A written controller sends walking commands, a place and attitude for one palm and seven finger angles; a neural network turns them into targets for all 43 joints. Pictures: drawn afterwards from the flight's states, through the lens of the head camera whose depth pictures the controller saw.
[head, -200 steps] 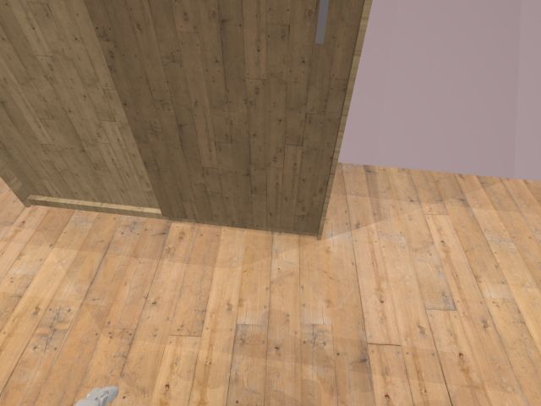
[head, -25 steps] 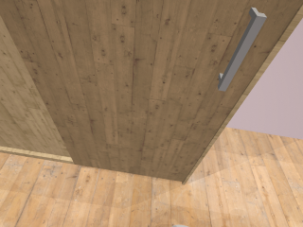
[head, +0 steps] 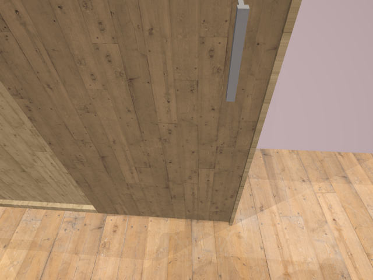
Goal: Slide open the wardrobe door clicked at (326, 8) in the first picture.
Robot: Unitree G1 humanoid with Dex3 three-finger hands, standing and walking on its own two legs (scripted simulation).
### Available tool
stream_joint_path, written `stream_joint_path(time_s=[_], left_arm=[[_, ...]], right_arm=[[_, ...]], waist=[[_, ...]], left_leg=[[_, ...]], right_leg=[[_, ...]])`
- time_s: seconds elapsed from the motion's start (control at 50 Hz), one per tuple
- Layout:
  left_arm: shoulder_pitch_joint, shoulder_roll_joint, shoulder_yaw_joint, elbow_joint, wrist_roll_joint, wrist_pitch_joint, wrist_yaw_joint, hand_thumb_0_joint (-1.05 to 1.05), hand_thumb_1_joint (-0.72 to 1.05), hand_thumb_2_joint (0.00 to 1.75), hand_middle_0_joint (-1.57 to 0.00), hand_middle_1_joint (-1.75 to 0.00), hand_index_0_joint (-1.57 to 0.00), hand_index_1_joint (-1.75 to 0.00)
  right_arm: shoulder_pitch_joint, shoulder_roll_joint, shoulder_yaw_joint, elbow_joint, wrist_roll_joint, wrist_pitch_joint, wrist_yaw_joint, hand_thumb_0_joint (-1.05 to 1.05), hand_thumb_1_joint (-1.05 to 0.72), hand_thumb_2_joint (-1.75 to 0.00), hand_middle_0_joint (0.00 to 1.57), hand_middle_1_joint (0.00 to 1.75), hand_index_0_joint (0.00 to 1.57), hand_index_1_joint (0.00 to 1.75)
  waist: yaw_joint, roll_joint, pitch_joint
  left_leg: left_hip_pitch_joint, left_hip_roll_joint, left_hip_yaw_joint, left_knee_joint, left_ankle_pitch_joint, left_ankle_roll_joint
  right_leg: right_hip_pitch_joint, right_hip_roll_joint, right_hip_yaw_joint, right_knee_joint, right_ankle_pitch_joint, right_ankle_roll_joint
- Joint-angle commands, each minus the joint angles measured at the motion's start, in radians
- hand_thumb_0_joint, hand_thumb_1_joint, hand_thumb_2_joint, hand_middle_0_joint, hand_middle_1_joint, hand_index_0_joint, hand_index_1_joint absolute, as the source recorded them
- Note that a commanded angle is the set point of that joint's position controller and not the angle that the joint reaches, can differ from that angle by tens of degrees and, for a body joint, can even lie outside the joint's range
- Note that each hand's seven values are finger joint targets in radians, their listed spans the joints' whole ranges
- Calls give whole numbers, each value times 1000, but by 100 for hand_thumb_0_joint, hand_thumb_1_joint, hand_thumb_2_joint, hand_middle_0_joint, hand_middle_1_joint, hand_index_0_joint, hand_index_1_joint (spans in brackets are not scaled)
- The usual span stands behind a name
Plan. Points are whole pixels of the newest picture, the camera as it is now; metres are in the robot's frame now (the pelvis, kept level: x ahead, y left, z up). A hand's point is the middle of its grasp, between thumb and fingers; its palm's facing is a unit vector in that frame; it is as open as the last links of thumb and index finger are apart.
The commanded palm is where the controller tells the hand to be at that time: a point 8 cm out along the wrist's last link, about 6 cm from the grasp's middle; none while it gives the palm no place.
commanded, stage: come to a stop and stand still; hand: right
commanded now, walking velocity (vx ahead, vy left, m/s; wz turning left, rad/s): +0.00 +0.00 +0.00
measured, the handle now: (235, 55) +0.52 -0.09 +0.24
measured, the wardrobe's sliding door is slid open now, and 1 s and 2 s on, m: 0.00 0.00 0.00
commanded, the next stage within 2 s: look again from close up in 0.64 s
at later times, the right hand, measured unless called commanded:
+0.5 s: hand out of the picture -0.01 -0.19 -0.18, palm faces -0.02 +0.98 -0.19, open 7.3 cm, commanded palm none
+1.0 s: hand out of the picture +0.01 -0.18 -0.17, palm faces -0.02 +0.98 -0.21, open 7.4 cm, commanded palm none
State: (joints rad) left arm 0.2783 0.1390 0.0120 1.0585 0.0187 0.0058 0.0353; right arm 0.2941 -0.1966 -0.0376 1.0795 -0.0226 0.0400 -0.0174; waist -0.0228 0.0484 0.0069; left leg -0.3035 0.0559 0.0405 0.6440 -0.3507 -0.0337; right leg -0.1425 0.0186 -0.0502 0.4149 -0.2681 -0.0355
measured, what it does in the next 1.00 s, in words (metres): steps on the spot: left foot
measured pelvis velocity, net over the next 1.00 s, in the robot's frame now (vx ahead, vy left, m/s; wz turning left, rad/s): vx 0.00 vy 0.00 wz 0.02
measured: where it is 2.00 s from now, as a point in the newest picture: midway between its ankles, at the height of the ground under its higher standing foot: outside the picture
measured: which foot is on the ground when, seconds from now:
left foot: up 0.00-0.04, down 0.06-1.00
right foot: down 0.00-1.00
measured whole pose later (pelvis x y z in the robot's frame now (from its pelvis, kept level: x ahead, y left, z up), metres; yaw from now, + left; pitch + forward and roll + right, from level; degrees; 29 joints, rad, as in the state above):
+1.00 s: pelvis +0.00 +0.00 +0.00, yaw +1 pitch -1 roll -1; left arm 0.27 0.18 -0.01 1.09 0.01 -0.04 0.02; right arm 0.26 -0.16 0.02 1.10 -0.01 -0.02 -0.02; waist 0.00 -0.01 0.04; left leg -0.22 0.04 0.04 0.48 -0.25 -0.01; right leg -0.13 0.02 -0.07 0.42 -0.28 -0.03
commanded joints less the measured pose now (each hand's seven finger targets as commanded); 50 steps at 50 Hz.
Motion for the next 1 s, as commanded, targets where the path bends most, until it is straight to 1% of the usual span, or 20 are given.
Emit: stream_joint_path(time_s=[0.0, 0.02, 0.04, 0.06, 0.1, 0.12, 0.18, 0.26, 0.32, 0.34, 0.36, 0.38, 0.4, 0.42, 0.46, 0.56, 0.66, 0.88, 0.96, 0.98], left_arm=[[47, 143, 23, -9, -9, -28, 15, 0, 90, 90, -20, -30, -20, -30], [56, 126, 21, -2, -16, -33, 13, 0, 90, 90, -20, -30, -20, -30], [51, 108, 16, -2, -20, -35, 10, 0, 90, 90, -20, -30, -20, -30], [59, 100, 14, 3, -20, -35, 8, 0, 90, 90, -20, -30, -20, -30], [58, 97, 11, 23, -14, -27, 7, 0, 90, 90, -20, -30, -20, -30], [64, 102, 10, 33, -13, -29, 7, 0, 90, 90, -20, -30, -20, -30], [75, 98, 5, 56, -13, -34, 6, 0, 90, 90, -20, -30, -20, -30], [81, 88, -1, 71, -12, -31, 7, 0, 90, 90, -20, -30, -20, -30], [86, 84, -1, 78, -11, -31, 6, 0, 90, 90, -20, -30, -20, -30], [-5, 127, -7, -9, -19, -48, -10, 0, 90, 90, -20, -30, -20, -30], [57, 85, -7, -25, -9, -36, -12, 0, 90, 90, -20, -30, -20, -30], [54, 80, -10, -15, 2, -43, -19, 0, 90, 90, -20, -30, -20, -30], [81, 93, -10, -24, 2, -47, -19, 0, 90, 90, -20, -30, -20, -30], [83, 100, -8, -31, 2, -48, -17, 0, 90, 90, -20, -30, -20, -30], [75, 108, -6, -44, -1, -50, -13, 0, 90, 90, -20, -30, -20, -30], [87, 124, -4, -45, -5, -51, -9, 0, 90, 90, -20, -30, -20, -30], [81, 139, -6, -31, -6, -52, -9, 0, 90, 90, -20, -30, -20, -30], [52, 146, -7, -1, -7, -55, -5, 0, 90, 90, -20, -30, -20, -30], [33, 153, -6, 8, -7, -56, -3, 0, 90, 90, -20, -30, -20, -30], [38, 151, -5, 10, -6, -55, -4, 0, 90, 90, -20, -30, -20, -30]], right_arm=[[41, -30, 2, -16, 7, -42, -10, 0, -90, -90, 20, 30, 20, 30], [61, -50, 2, 1, 8, -51, -14, 0, -90, -90, 20, 30, 20, 30], [66, -65, 4, 10, 9, -55, -19, 0, -90, -90, 20, 30, 20, 30], [54, -70, 8, 13, 10, -55, -20, 0, -90, -90, 20, 30, 20, 30], [33, -48, 12, 23, 10, -54, -21, 0, -90, -90, 20, 30, 20, 30], [27, -40, 16, 24, 12, -54, -21, 0, -90, -90, 20, 30, 20, 30], [22, -36, 18, 29, 11, -50, -23, 0, -90, -90, 20, 30, 20, 30], [26, -32, 21, 37, 12, -44, -23, 0, -90, -90, 20, 30, 20, 30], [35, -30, 23, 41, 12, -44, -24, 0, -90, -90, 20, 30, 20, 30], [102, -60, 38, 59, -1, -70, -61, 0, -90, -90, 20, 30, 20, 30], [68, -81, 33, 19, 10, -76, -51, 0, -90, -90, 20, 30, 20, 30], [42, -86, 30, 5, 7, -85, -37, 0, -90, -90, 20, 30, 20, 30], [37, -80, 33, -3, 8, -82, -31, 0, -90, -90, 20, 30, 20, 30], [37, -66, 36, -9, 6, -76, -27, 0, -90, -90, 20, 30, 20, 30], [41, -48, 40, -9, 6, -70, -22, 0, -90, -90, 20, 30, 20, 30], [40, -38, 43, -5, 8, -69, -19, 0, -90, -90, 20, 30, 20, 30], [46, -48, 39, -3, 8, -69, -19, 0, -90, -90, 20, 30, 20, 30], [25, -80, 28, -7, 9, -75, -18, 0, -90, -90, 20, 30, 20, 30], [11, -90, 25, -6, 11, -75, -17, 0, -90, -90, 20, 30, 20, 30], [9, -95, 23, -10, 9, -77, -18, 0, -90, -90, 20, 30, 20, 30]], waist=[[1, -124, -4], [2, -82, -35], [9, -46, -36], [18, -51, -28], [21, 49, 12], [22, 51, 22], [17, -17, 47], [16, -42, 101], [12, -63, 101], [-14, -36, 136], [28, -69, 70], [16, -129, 79], [26, -129, 38], [23, -148, 42], [18, -151, 40], [21, -34, 80], [21, -35, 116], [19, -27, 51], [18, -52, 33], [18, -27, 28]], left_leg=[[96, 6, -9, -257, 201, 2], [186, 43, -58, -280, 340, 17], [216, 84, -95, -261, 451, 39], [218, 103, -91, -253, 448, 50], [171, 79, -83, -250, 396, 54], [157, 76, -76, -260, 368, 50], [155, 61, -68, -277, 297, 42], [136, 53, -71, -296, 226, 38], [136, 53, -72, -299, 225, 37], [92, 94, -93, -240, 473, 48], [105, 101, -122, -237, 236, 74], [87, 85, -106, -225, 195, 79], [87, 62, -88, -215, 74, 79], [85, 43, -69, -199, 52, 75], [99, 28, -47, -177, 97, 71], [79, 34, -61, -197, 121, 66], [62, 40, -76, -213, 135, 65], [117, 53, -89, -223, 246, 70], [129, 59, -93, -226, 285, 72], [138, 59, -87, -223, 304, 73]], right_leg=[[42, -185, 123, -27, 529, -51], [1, -160, 103, 1, 474, -22], [-29, -135, 86, -7, 373, 0], [-43, -124, 90, -41, 288, 9], [-36, -129, 91, -62, 239, 16], [-23, -130, 90, -73, 231, 14], [-30, -134, 94, -99, 226, 8], [-67, -130, 100, -137, 126, 10], [-70, -128, 99, -143, 108, 10], [-137, -138, 57, 46, 252, 28], [-119, -88, 76, -8, 9, 26], [-127, -81, 80, -26, 31, 23], [-129, -104, 105, -48, 7, 14], [-149, -118, 125, -68, -30, 3], [-154, -134, 147, -96, -27, -12], [-140, -130, 144, -108, -4, -19], [-126, -122, 130, -122, 7, -17], [-59, -122, 92, -87, 144, -12], [-38, -122, 84, -81, 180, -7], [-35, -125, 83, -72, 192, -7]])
